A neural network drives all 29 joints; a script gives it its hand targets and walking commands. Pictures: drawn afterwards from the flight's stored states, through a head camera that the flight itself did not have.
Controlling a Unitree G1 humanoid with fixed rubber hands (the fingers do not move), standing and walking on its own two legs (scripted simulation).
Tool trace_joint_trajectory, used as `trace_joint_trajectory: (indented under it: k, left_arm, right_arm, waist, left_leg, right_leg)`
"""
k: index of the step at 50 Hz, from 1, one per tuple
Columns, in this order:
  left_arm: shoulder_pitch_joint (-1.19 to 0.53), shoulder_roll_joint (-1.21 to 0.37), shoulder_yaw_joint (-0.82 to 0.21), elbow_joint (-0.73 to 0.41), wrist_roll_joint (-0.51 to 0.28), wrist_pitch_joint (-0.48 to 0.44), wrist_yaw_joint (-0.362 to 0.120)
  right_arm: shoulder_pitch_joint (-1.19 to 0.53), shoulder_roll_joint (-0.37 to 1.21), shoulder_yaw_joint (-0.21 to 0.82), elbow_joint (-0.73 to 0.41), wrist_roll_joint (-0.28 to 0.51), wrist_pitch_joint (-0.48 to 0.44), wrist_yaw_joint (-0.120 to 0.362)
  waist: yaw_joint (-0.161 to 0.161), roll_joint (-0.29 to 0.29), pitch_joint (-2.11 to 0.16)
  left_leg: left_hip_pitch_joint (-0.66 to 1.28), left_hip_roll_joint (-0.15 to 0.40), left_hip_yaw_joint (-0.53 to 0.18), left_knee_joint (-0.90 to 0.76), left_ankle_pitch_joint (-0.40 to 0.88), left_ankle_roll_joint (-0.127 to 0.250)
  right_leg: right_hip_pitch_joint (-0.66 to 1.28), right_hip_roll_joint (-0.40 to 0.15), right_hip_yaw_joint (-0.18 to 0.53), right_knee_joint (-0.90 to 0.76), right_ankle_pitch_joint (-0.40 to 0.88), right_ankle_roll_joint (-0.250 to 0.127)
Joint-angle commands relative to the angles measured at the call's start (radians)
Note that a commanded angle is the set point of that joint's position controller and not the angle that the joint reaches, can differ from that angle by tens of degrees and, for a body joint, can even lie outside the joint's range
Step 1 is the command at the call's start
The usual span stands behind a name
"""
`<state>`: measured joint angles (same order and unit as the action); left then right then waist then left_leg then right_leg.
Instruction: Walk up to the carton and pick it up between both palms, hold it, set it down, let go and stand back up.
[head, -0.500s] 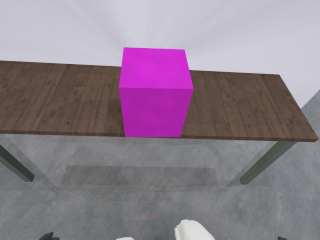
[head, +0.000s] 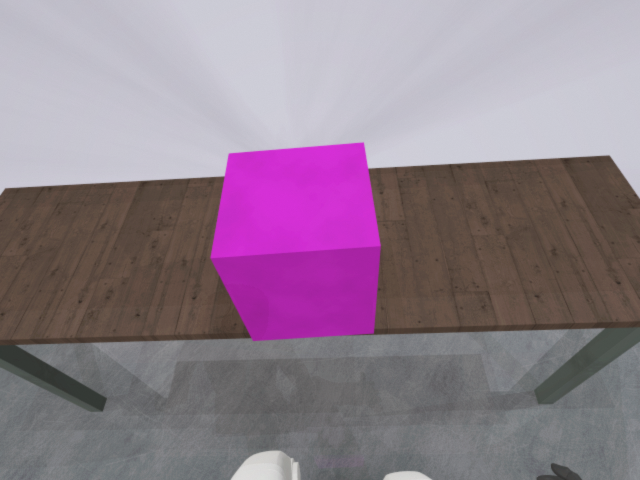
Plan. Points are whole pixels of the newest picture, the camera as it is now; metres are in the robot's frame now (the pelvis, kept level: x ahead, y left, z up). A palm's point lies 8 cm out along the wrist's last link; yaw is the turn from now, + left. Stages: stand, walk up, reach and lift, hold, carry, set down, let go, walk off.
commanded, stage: walk up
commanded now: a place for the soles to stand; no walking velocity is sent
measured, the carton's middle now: (304, 248) +0.45 +0.04 -0.03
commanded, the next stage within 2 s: reach and lift in 1.56 s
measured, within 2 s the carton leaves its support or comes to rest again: neither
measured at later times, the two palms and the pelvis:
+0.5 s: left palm out of the picture +0.14 +0.35 -0.13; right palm (572, 470) +0.13 -0.27 -0.08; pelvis +0.06 +0.05 -0.01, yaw +1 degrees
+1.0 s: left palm (91, 442) +0.18 +0.35 -0.11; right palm (560, 473) +0.14 -0.27 -0.11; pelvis +0.07 +0.04 -0.01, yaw +0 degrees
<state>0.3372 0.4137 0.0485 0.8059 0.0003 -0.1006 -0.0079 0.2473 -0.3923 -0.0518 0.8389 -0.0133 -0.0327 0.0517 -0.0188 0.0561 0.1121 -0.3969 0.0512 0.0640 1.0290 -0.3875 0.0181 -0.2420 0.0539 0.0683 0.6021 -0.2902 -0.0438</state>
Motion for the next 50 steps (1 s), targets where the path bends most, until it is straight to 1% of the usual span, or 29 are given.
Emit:
trace_joint_trajectory:
  k: [1, 2, 4, 6, 7, 8, 9, 10, 11, 12, 15, 17, 22, 23, 25, 26, 27, 28, 29, 30, 33, 35, 37, 39, 41, 42, 46, 47, 50]
  left_arm:
    - [0.043, 0.28, 0.081, -0.054, 0.012, -0.012, 0.016]
    - [0.046, 0.282, 0.081, -0.062, 0.013, -0.007, 0.012]
    - [0.039, 0.298, 0.079, -0.072, 0.011, 0.006, 0.01]
    - [0.009, 0.264, 0.055, -0.069, 0.009, 0.015, 0.014]
    - [-0.017, 0.241, 0.047, -0.071, -0.003, 0.021, 0.016]
    - [-0.033, 0.18, 0.029, -0.112, -0.015, 0.021, 0.015]
    - [-0.011, 0.102, 0.001, -0.13, -0.025, 0.018, 0.021]
    - [0.015, 0.125, 0.007, -0.077, -0.015, 0.037, 0.032]
    - [0.04, 0.195, 0.02, -0.043, -0.001, 0.053, 0.038]
    - [0.022, 0.214, 0.021, -0.036, 0.006, 0.056, 0.034]
    - [0.049, 0.187, 0.024, -0.008, -0.001, 0.062, 0.019]
    - [0.019, 0.178, 0.027, -0.006, 0.002, 0.067, 0.018]
    - [-0.019, 0.175, 0.03, -0.02, 0.015, 0.066, 0.025]
    - [-0.039, 0.172, 0.024, -0.02, 0.016, 0.066, 0.024]
    - [0.055, 0.172, 0.037, 0.033, 0.017, 0.058, 0.023]
    - [0.071, 0.173, 0.029, 0.05, 0.023, 0.05, 0.027]
    - [0.044, 0.214, 0.046, 0.036, 0.031, 0.05, 0.027]
    - [-0.008, 0.277, 0.054, 0.005, 0.041, 0.046, 0.032]
    - [-0.113, 0.31, 0.051, -0.015, 0.033, 0.045, 0.031]
    - [-0.175, 0.319, 0.057, -0.028, 0.031, 0.053, 0.028]
    - [-0.194, 0.208, 0.011, -0.031, 0.023, 0.055, 0.019]
    - [-0.166, 0.202, 0.01, -0.03, 0.011, 0.058, 0.012]
    - [-0.118, 0.203, 0.017, -0.003, 0.012, 0.062, 0.007]
    - [-0.112, 0.191, 0.012, 0.009, 0.016, 0.06, 0.006]
    - [-0.169, 0.21, 0.01, 0.006, 0.018, 0.054, 0.005]
    - [-0.17, 0.212, 0.015, 0.003, 0.014, 0.053, 0.008]
    - [-0.19, 0.218, 0.006, 0.0, 0.019, 0.051, 0.012]
    - [-0.194, 0.205, 0.003, 0.009, 0.015, 0.052, 0.013]
    - [-0.168, 0.198, -0.001, 0.004, 0.011, 0.046, 0.016]
  right_arm:
    - [-0.095, -0.231, -0.067, -0.083, -0.004, -0.01, -0.006]
    - [-0.085, -0.23, -0.07, -0.074, -0.008, -0.013, -0.002]
    - [-0.089, -0.22, -0.064, -0.072, -0.001, -0.03, -0.013]
    - [-0.019, -0.172, -0.056, -0.046, 0.006, -0.054, -0.025]
    - [0.099, -0.182, -0.065, -0.012, 0.004, -0.062, -0.037]
    - [0.203, -0.255, -0.094, 0.01, -0.006, -0.071, -0.05]
    - [0.195, -0.327, -0.105, -0.005, -0.01, -0.074, -0.063]
    - [0.144, -0.338, -0.099, -0.007, 0.0, -0.072, -0.066]
    - [0.099, -0.323, -0.095, -0.011, 0.011, -0.065, -0.061]
    - [0.045, -0.291, -0.085, -0.018, 0.019, -0.059, -0.06]
    - [0.04, -0.246, -0.075, -0.009, 0.019, -0.062, -0.059]
    - [0.044, -0.241, -0.067, -0.012, 0.014, -0.057, -0.066]
    - [-0.007, -0.282, -0.075, -0.032, -0.002, -0.041, -0.064]
    - [-0.027, -0.276, -0.063, -0.043, -0.006, -0.038, -0.065]
    - [-0.123, -0.274, -0.053, -0.063, -0.004, -0.021, -0.058]
    - [-0.125, -0.212, -0.033, -0.063, 0.012, -0.013, -0.058]
    - [-0.088, -0.199, -0.029, -0.071, 0.013, -0.007, -0.059]
    - [-0.098, -0.173, -0.02, -0.079, 0.017, 0.0, -0.057]
    - [-0.081, -0.194, -0.028, -0.05, 0.015, 0.014, -0.06]
    - [-0.017, -0.24, -0.049, -0.025, 0.015, 0.016, -0.064]
    - [-0.027, -0.242, -0.053, 0.011, 0.005, -0.013, -0.056]
    - [-0.049, -0.281, -0.051, 0.017, 0.007, -0.025, -0.058]
    - [-0.097, -0.296, -0.05, 0.013, -0.004, -0.025, -0.058]
    - [-0.146, -0.271, -0.041, 0.023, -0.005, -0.017, -0.054]
    - [-0.123, -0.24, -0.038, 0.037, 0.002, -0.016, -0.051]
    - [-0.123, -0.258, -0.033, 0.041, -0.003, -0.016, -0.05]
    - [-0.116, -0.242, -0.036, 0.046, -0.004, -0.021, -0.049]
    - [-0.115, -0.255, -0.041, 0.048, -0.001, -0.023, -0.051]
    - [-0.142, -0.24, -0.036, 0.043, -0.001, -0.019, -0.052]
  waist:
    - [0.065, -0.254, 0.01]
    - [0.057, -0.211, -0.004]
    - [0.059, -0.243, -0.002]
    - [0.007, -0.19, -0.05]
    - [-0.034, -0.175, -0.145]
    - [-0.082, -0.03, -0.263]
    - [-0.073, 0.152, -0.321]
    - [-0.034, 0.058, -0.279]
    - [-0.023, -0.025, -0.243]
    - [-0.012, -0.028, -0.157]
    - [0.0, 0.03, -0.107]
    - [-0.012, 0.125, -0.101]
    - [-0.027, 0.194, -0.153]
    - [-0.028, 0.182, -0.128]
    - [0.049, 0.217, -0.167]
    - [0.056, 0.127, -0.168]
    - [0.029, 0.011, -0.172]
    - [0.008, -0.13, -0.083]
    - [-0.014, -0.155, -0.022]
    - [-0.027, -0.189, -0.029]
    - [-0.055, -0.1, -0.016]
    - [-0.029, -0.069, -0.076]
    - [0.01, -0.051, -0.1]
    - [0.031, -0.036, -0.054]
    - [-0.011, -0.081, -0.069]
    - [-0.002, -0.039, -0.089]
    - [-0.017, -0.118, -0.108]
    - [-0.016, -0.054, -0.097]
    - [0.002, -0.067, -0.115]
  left_leg:
    - [-0.214, 0.056, -0.11, -0.158, -0.029, -0.019]
    - [-0.187, 0.049, -0.103, -0.196, -0.051, -0.016]
    - [-0.118, 0.033, -0.06, -0.299, -0.065, -0.011]
    - [0.039, -0.002, -0.024, -0.507, 0.022, 0.007]
    - [0.187, -0.016, -0.012, -0.648, 0.204, 0.019]
    - [0.362, 0.11, -0.182, -0.717, 0.329, 0.036]
    - [0.536, 0.322, -0.386, -0.663, 0.573, 0.073]
    - [0.535, 0.407, -0.496, -0.687, 0.583, 0.129]
    - [0.461, 0.418, -0.477, -0.68, 0.409, 0.182]
    - [0.421, 0.4, -0.415, -0.691, 0.371, 0.208]
    - [0.354, 0.28, -0.233, -0.644, 0.532, 0.119]
    - [0.331, 0.247, -0.158, -0.59, 0.621, 0.129]
    - [0.333, 0.299, -0.184, -0.559, 0.424, 0.216]
    - [0.268, 0.292, -0.191, -0.551, 0.438, 0.213]
    - [0.107, 0.225, -0.088, -0.447, 0.334, 0.148]
    - [0.08, 0.201, -0.084, -0.383, 0.28, 0.115]
    - [0.0, 0.144, -0.038, -0.301, 0.13, 0.072]
    - [-0.086, 0.054, -0.013, -0.21, -0.057, 0.021]
    - [-0.043, 0.003, -0.055, -0.177, -0.202, 0.004]
    - [0.074, 0.009, -0.093, -0.199, -0.219, 0.002]
    - [0.217, 0.059, -0.126, -0.49, -0.07, 0.029]
    - [0.174, 0.161, -0.221, -0.585, -0.114, 0.081]
    - [0.131, 0.215, -0.266, -0.642, -0.221, 0.118]
    - [0.052, 0.15, -0.163, -0.59, -0.185, 0.087]
    - [0.05, 0.089, -0.115, -0.535, -0.131, 0.041]
    - [0.083, 0.079, -0.097, -0.523, -0.127, 0.035]
    - [0.168, 0.109, -0.125, -0.529, -0.052, 0.054]
    - [0.168, 0.112, -0.139, -0.534, -0.007, 0.047]
    - [0.15, 0.122, -0.129, -0.508, 0.057, 0.063]
  right_leg:
    - [0.091, -0.233, 0.362, -0.285, 0.022, -0.196]
    - [0.067, -0.242, 0.376, -0.278, 0.014, -0.206]
    - [0.046, -0.257, 0.343, -0.221, 0.195, -0.214]
    - [0.059, -0.206, 0.23, -0.043, 0.59, -0.171]
    - [0.074, -0.158, 0.16, 0.092, 0.633, -0.119]
    - [-0.009, -0.078, 0.104, 0.305, 0.442, -0.042]
    - [-0.194, -0.002, 0.057, 0.422, 0.075, 0.015]
    - [-0.303, 0.045, 0.011, 0.418, -0.237, 0.048]
    - [-0.299, -0.016, 0.047, 0.465, -0.255, 0.029]
    - [-0.355, -0.026, 0.012, 0.53, -0.234, 0.022]
    - [-0.31, -0.049, 0.06, 0.467, -0.167, 0.03]
    - [-0.287, -0.051, 0.028, 0.409, -0.157, 0.035]
    - [-0.23, -0.074, -0.047, 0.196, -0.215, 0.049]
    - [-0.199, -0.074, -0.058, 0.161, -0.203, 0.044]
    - [0.024, -0.052, -0.078, -0.042, -0.016, 0.021]
    - [0.059, -0.037, -0.039, -0.12, 0.009, 0.004]
    - [0.077, -0.085, 0.1, -0.147, 0.075, -0.02]
    - [-0.015, -0.241, 0.418, -0.238, -0.003, -0.094]
    - [-0.175, -0.331, 0.554, -0.307, -0.161, -0.172]
    - [-0.246, -0.333, 0.512, -0.287, -0.197, -0.199]
    - [-0.344, -0.153, 0.286, -0.175, -0.141, -0.071]
    - [-0.239, -0.083, 0.166, -0.04, 0.007, -0.026]
    - [-0.144, -0.044, 0.085, 0.009, -0.085, -0.022]
    - [-0.094, -0.07, 0.122, -0.073, -0.028, -0.041]
    - [-0.105, -0.11, 0.205, -0.093, 0.015, -0.066]
    - [-0.133, -0.124, 0.227, -0.092, 0.02, -0.065]
    - [-0.195, -0.122, 0.216, -0.078, 0.029, -0.055]
    - [-0.188, -0.109, 0.189, -0.065, 0.087, -0.044]
    - [-0.156, -0.1, 0.179, -0.041, 0.151, -0.045]
